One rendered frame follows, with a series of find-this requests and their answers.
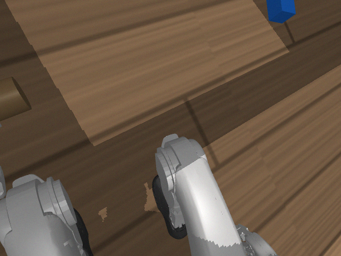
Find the right robot foot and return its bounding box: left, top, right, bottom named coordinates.
left=152, top=175, right=187, bottom=239

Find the left robot foot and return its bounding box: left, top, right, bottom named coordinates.
left=73, top=208, right=94, bottom=256

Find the right robot hand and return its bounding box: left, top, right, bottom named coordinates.
left=235, top=224, right=277, bottom=256

